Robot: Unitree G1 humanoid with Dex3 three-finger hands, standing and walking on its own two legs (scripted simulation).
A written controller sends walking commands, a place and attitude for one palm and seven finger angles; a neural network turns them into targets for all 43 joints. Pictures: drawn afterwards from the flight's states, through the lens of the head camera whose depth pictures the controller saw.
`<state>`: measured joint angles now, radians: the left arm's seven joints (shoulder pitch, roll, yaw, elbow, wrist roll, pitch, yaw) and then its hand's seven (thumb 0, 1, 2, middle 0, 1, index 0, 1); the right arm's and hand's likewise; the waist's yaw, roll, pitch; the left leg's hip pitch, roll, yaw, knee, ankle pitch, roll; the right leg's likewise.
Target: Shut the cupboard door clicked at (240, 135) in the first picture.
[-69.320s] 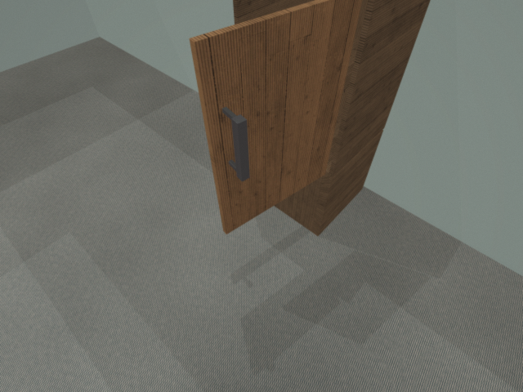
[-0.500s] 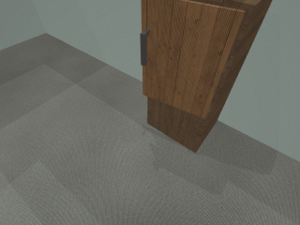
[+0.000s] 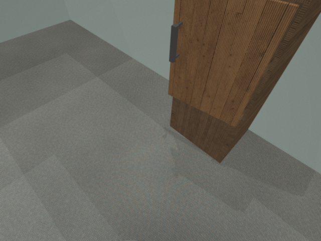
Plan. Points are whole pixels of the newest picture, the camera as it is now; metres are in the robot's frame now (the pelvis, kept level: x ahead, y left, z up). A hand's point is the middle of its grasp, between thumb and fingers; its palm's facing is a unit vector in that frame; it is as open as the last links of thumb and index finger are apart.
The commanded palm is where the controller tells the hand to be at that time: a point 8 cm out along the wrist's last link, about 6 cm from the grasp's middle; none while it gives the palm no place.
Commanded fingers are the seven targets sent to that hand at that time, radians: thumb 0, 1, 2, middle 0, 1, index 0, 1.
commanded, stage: walk to a spot facing it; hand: left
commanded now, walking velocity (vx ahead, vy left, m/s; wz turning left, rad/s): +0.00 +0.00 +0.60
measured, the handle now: (176, 42) +0.90 -0.04 +0.02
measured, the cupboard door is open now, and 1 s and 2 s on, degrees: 9 9 9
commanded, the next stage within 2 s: turn to face it in 1.66 s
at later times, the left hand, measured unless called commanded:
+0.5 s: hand out of the picture +0.04 +0.23 -0.15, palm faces +0.28 -0.92 -0.29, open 7.4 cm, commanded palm none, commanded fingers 0.00 0.90 0.90 -0.20 -0.30 -0.20 -0.30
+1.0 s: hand out of the picture -0.09 +0.19 -0.18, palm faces +0.61 -0.75 -0.26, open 7.4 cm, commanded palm none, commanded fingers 0.00 0.90 0.90 -0.20 -0.30 -0.20 -0.30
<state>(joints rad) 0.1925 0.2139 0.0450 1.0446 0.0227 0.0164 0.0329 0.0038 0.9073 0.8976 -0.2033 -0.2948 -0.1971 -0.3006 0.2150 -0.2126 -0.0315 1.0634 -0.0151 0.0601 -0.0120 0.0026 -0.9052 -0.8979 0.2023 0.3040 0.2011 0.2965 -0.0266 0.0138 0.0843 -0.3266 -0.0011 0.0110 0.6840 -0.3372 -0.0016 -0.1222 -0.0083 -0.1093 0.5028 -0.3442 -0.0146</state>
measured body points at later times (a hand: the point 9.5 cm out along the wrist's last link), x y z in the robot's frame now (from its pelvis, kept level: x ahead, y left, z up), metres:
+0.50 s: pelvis +0.00 -0.01 +0.01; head +0.05 +0.00 +0.45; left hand +0.03 +0.27 -0.13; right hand +0.11 -0.25 -0.14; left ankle +0.03 +0.11 -0.73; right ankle +0.03 -0.15 -0.71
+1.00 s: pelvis +0.01 -0.01 -0.01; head +0.04 +0.04 +0.44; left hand -0.12 +0.23 -0.16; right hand +0.24 -0.15 -0.14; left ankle -0.06 +0.08 -0.73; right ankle +0.05 -0.14 -0.68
